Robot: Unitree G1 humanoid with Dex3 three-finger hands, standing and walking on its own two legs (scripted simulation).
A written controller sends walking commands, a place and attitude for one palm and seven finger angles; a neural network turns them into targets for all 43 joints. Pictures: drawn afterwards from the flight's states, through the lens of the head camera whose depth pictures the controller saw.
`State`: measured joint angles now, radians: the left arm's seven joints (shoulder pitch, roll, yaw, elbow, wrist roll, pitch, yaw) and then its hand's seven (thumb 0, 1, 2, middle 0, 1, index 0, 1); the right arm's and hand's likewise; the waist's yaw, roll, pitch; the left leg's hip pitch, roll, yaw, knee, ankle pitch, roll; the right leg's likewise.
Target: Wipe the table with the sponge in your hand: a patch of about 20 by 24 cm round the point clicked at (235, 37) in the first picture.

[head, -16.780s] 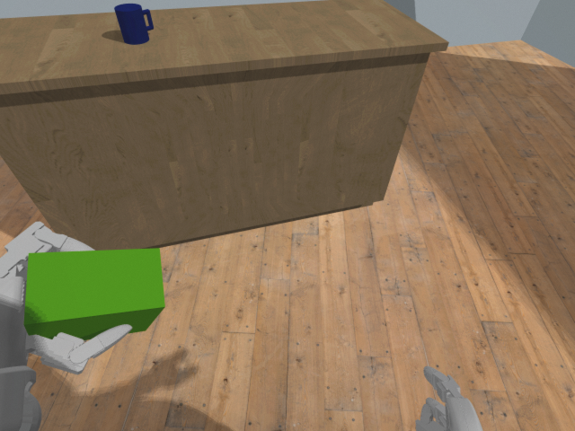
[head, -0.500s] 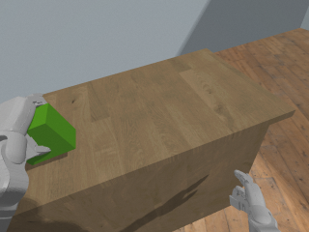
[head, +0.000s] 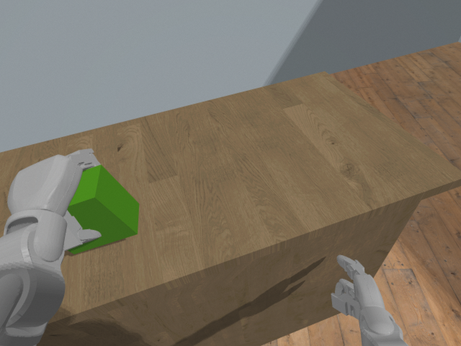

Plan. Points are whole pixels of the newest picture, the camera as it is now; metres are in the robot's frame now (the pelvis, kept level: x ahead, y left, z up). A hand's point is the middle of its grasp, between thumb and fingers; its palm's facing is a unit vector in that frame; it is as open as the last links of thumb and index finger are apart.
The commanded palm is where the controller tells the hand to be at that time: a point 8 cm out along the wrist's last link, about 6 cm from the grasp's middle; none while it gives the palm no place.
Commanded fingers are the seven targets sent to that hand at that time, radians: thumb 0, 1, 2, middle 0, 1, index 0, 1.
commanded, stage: move the sponge above the wiping area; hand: left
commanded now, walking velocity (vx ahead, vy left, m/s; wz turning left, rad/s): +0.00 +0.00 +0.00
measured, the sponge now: (93, 217) +0.25 +0.27 +0.13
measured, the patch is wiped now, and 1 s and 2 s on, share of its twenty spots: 0.00 0.00 0.25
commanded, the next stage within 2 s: none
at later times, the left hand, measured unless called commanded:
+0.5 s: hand (66, 206) +0.23 +0.29 +0.18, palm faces +0.12 -0.02 -0.99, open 10.2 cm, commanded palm +0.18 +0.30 +0.26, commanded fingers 0.00 0.10 1.30 -1.20 -1.60 -1.20 -1.60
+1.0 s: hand (47, 202) +0.23 +0.31 +0.19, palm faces +0.13 +0.04 -0.99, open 10.2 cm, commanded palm +0.18 +0.32 +0.25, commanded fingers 0.00 0.10 1.30 -1.20 -1.60 -1.20 -1.60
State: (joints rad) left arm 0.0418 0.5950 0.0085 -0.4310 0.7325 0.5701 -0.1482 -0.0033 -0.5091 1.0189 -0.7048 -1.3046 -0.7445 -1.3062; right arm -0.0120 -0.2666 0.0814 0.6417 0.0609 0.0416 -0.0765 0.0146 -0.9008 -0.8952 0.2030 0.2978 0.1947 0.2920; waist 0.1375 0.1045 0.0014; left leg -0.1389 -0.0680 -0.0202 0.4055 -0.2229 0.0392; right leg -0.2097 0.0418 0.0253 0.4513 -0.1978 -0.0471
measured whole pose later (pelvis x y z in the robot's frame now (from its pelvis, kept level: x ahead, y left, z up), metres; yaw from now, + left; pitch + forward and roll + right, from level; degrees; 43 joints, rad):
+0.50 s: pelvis +0.00 -0.02 +0.00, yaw +1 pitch -3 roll +1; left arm 0.04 0.67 0.00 -0.36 0.81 0.51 -0.16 0.00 -0.51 1.02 -0.71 -1.30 -0.74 -1.30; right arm -0.02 -0.27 0.09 0.67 0.05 0.02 -0.09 0.01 -0.90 -0.90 0.20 0.30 0.21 0.30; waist 0.16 0.11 0.01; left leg -0.12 -0.05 -0.04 0.41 -0.23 0.02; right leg -0.19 0.05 0.01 0.45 -0.21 -0.07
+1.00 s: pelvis -0.01 -0.02 +0.00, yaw +1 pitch -5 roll +1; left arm 0.01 0.75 0.13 -0.18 0.76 0.23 -0.13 0.00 -0.51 1.02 -0.70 -1.30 -0.74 -1.31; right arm 0.04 -0.28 0.05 0.70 0.04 -0.04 -0.13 0.01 -0.90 -0.90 0.20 0.30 0.20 0.29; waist 0.14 0.10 0.03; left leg -0.13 -0.04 -0.05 0.46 -0.24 0.00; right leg -0.17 0.07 -0.01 0.45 -0.20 -0.08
